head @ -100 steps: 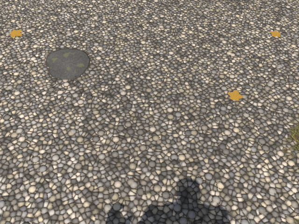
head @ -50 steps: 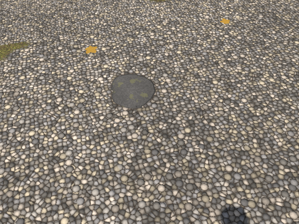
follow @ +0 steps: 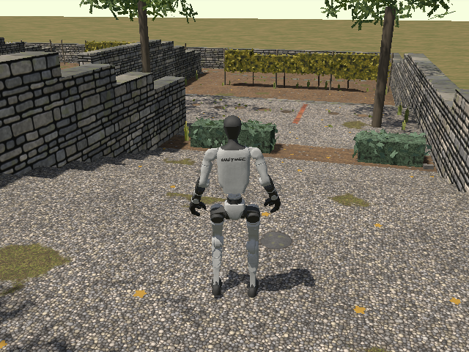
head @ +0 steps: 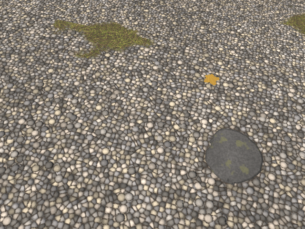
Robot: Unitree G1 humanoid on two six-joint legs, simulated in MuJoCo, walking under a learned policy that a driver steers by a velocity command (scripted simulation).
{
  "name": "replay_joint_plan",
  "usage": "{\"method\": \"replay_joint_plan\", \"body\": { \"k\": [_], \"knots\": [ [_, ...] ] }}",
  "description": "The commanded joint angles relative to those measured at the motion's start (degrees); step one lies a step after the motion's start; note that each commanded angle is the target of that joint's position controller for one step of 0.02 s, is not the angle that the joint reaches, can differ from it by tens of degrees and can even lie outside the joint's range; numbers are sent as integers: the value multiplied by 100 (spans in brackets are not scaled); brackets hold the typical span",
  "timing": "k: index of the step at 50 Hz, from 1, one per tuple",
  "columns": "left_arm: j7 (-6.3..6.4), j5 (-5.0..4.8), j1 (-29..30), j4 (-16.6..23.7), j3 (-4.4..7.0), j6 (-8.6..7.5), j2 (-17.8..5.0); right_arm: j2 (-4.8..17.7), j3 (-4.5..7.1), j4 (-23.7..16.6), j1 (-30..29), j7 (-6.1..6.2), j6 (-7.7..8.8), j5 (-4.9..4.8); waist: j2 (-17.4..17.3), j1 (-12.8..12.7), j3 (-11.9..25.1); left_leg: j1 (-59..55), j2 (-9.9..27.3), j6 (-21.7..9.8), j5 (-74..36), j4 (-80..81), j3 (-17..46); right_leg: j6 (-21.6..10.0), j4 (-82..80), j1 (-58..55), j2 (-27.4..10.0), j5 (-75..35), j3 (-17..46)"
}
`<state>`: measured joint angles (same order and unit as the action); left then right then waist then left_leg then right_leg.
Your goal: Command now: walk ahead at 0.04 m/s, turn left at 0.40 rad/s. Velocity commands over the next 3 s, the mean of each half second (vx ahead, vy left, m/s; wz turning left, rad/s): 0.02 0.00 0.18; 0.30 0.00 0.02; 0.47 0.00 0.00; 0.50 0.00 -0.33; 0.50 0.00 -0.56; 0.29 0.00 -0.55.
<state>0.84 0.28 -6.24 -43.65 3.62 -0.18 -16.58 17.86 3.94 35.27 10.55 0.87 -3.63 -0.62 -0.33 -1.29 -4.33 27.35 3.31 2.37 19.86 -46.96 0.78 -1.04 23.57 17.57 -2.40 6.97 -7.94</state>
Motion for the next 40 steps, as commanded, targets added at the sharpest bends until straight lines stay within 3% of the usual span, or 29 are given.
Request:
{"method": "replay_joint_plan", "body": {
  "k": [1, 2, 3, 4, 5, 6, 7, 8, 9, 11, 14, 16, 18, 19, 20, 21, 22, 23, 24, 26, 29, 31, 33, 35, 36, 37, 38, 39, 40],
  "knots": [
    [-28, -135, 324, 320, 210, -21, -963, 409, 129, -292, 470, -71, 56, 40, 767, 280, 1052, -1106, -200, -252, -409, 1091, -254, -1086, -495, -507, -1415, -521, 982],
    [-36, -179, 267, 252, 176, -3, -878, 433, 149, -207, 630, -83, 71, 63, 715, 357, 1043, -1561, -330, -389, -743, 1691, -336, -879, -226, -329, -1297, -291, 880],
    [-62, -171, -28, 103, 105, 0, -659, 580, 187, -202, 708, -65, 81, 95, 430, 353, 1000, -2097, -187, -576, -1261, 2285, -2, -461, 199, 55, -1064, 234, 650],
    [-133, 72, -184, 181, -57, -17, -179, 1053, 255, -325, 694, 19, 85, 145, -1064, 95, 1124, -2738, 1206, -1001, -2640, 2701, 1785, 165, 1696, 951, -440, 1764, 6],
    [-75, 83, 94, 346, 21, -20, -414, 1256, 260, -463, 417, 12, 147, 274, -1597, 219, 919, -2020, 1974, -1985, -2853, 2875, 2542, 396, 2640, 1590, 41, 3003, 394],
    [-22, 8, 281, 315, 133, 14, -773, 1009, 204, -436, 361, -18, 250, 310, -1080, 372, 867, -1762, 1690, -2043, -2573, 2929, 2204, 415, 3348, 1531, -69, 2827, 783],
    [-6, -53, 146, 238, 171, 50, -783, 845, 145, -358, 162, -37, 336, 279, -957, 218, 798, -1691, 1357, -1776, -2417, 2886, 1753, 396, 3550, 1515, -98, 2465, 900],
    [35, -39, -48, 65, 183, 89, -723, 766, 127, -347, -63, -38, 377, 216, -782, 112, 823, -1741, 1108, -1528, -2245, 2843, 1463, 423, 3588, 1488, -133, 2157, 933],
    [57, 6, -132, -7, 196, 124, -732, 634, 73, -330, -239, -30, 404, 160, -798, 62, 791, -1670, 1022, -1450, -2628, 2793, 1276, 493, 3632, 1383, -143, 1868, 951],
    [47, -24, -283, -89, 163, 125, -590, 397, -25, -272, -340, -7, 425, 183, -745, -49, 920, -1610, 843, -1444, -3251, 2696, 957, 592, 3521, 982, -105, 1546, 926],
    [26, -44, -71, -62, 35, 110, -359, 384, -13, -152, -287, -3, 395, 165, -748, 123, 941, -1834, 768, -1452, -3150, 2556, 904, 613, 2317, 589, -118, 1520, 864],
    [12, -55, -10, -40, 11, 113, -397, 450, 9, -34, -187, -12, 355, 163, -770, 228, 950, -1920, 882, -1567, -3005, 2516, 1130, 592, 1762, 334, -75, 1634, 822],
    [-3, -68, -172, -119, 0, 103, -416, 376, -24, 59, -275, -22, 340, 122, -752, 134, 907, -1844, 850, -1520, -2732, 2459, 1243, 514, 914, -66, -33, 1202, 778],
    [-20, -30, -325, -193, -25, 81, -373, 310, -51, 128, -312, -29, 340, 76, -664, -4, 856, -1700, 734, -1362, -2480, 2413, 1185, 426, 96, -468, -5, 429, 743],
    [-27, 55, -407, -235, -29, 61, -478, 252, -70, 217, -159, -37, 375, 69, -486, -2, 884, -1506, 588, -1112, -2060, 2413, 1154, 313, -224, -935, -125, -362, 938],
    [-5, 108, -482, -237, 18, 54, -799, 189, -94, 258, 10, -60, 431, 161, -20, 173, 946, -1257, 286, -848, -1485, 2233, 937, 152, -67, -1304, -521, -1351, 1305],
    [-9, 21, -360, -343, 97, 57, -1034, 224, -58, 277, 189, -92, 474, 193, 626, 421, 876, -1270, -79, -648, -1085, 2319, 549, -79, 222, -1032, -526, -847, 1186],
    [-46, -15, -250, -327, 41, 37, -701, 298, -59, 314, -132, -78, 467, 224, 578, 184, 763, -1562, -203, -497, -948, 2205, 383, -131, 75, -556, -411, -5, 1190],
    [-53, 32, -206, -355, -13, 7, -528, 313, -33, 300, -347, -53, 439, 191, 504, 131, 652, -1643, -201, -483, -944, 2127, 357, -59, -40, -349, -365, 334, 1184],
    [-32, 42, -244, -445, -51, -55, -456, 207, -37, 360, -325, 8, 339, 166, 465, 109, 618, -1648, -236, -548, -591, 2110, 333, 42, -110, -274, -247, 919, 1078],
    [39, -46, -475, -518, -17, -90, -581, 253, 31, 431, -141, 44, 326, 81, 371, 91, 106, -950, -376, -723, 1541, 1988, 283, -210, -94, 120, -208, 3016, 1186],
    [70, -88, -608, -494, -15, -180, -602, 154, 31, 444, -72, 19, 490, 15, 405, 47, -159, -561, -343, -789, 1708, 1833, 312, -425, -202, 153, -405, 3455, 1551],
    [67, -137, -831, -534, 24, -279, -721, 44, 33, 439, -98, -44, 691, -13, 618, 0, -152, -283, -380, -760, 1214, 1436, 143, -713, -480, -166, -808, 3592, 2204],
    [35, -169, -877, -532, 68, -315, -863, -58, 35, 458, -43, -106, 829, -59, 973, 86, -140, -316, -472, -742, 519, 1004, -220, -1023, -915, -306, -1327, 3580, 2925],
    [11, -190, -742, -479, 67, -317, -857, -38, 46, 509, 103, -123, 867, -87, 1023, 199, -191, -586, -434, -815, 399, 1209, -217, -1051, -913, -141, -1380, 3294, 2958],
    [-18, -211, -492, -381, 39, -315, -764, 23, 76, 633, 390, -133, 892, -92, 908, 376, -179, -1130, -414, -895, 315, 1595, -171, -914, -724, 132, -1179, 2793, 2616],
    [-41, -213, -197, -248, -15, -333, -590, 174, 137, 810, 800, -133, 915, -76, 564, 567, -115, -1788, -284, -996, 245, 2010, 184, -644, -162, 516, -765, 1991, 2006],
    [-51, -177, 47, -74, -85, -416, -348, 551, 262, 981, 1353, -120, 938, -75, -417, 700, 72, -2644, 302, -1298, 136, 2596, 1392, -230, 1311, 1202, -48, 1000, 1038],
    [-39, -130, 144, 98, -81, -552, -400, 1034, 402, 1060, 1930, -174, 939, -48, -1535, 902, 343, -3759, 1293, -1868, -667, 3180, 3165, 31, 2911, 2350, 408, 1284, 655]
  ]
}}
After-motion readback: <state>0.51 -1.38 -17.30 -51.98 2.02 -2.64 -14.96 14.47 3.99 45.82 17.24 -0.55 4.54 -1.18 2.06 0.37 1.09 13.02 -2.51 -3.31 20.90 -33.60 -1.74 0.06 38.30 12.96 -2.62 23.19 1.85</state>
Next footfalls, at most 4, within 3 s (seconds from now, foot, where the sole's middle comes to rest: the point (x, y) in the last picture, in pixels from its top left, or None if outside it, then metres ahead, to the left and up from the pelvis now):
0.06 left None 0.07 0.13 -0.77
0.40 right None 0.06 -0.11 -0.77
1.18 right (180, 228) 0.44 -0.09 -0.77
1.74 left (125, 164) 0.73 0.16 -0.77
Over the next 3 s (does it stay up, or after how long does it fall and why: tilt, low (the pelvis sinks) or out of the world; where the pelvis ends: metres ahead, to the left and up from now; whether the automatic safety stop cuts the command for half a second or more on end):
stays up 1.14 -0.12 0.00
